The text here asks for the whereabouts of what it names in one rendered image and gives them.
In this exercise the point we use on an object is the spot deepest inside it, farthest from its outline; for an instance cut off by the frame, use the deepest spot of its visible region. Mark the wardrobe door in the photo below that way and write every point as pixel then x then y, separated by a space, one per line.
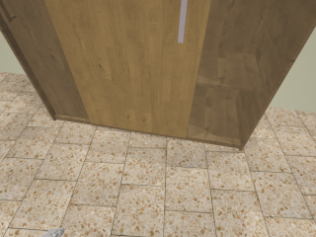
pixel 130 70
pixel 37 38

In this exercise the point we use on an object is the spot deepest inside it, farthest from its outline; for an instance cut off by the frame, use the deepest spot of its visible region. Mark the left robot hand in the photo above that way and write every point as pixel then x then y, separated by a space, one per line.
pixel 57 232

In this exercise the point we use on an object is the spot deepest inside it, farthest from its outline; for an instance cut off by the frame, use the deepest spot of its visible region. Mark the handle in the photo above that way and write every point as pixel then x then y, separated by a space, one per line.
pixel 182 23
pixel 3 11

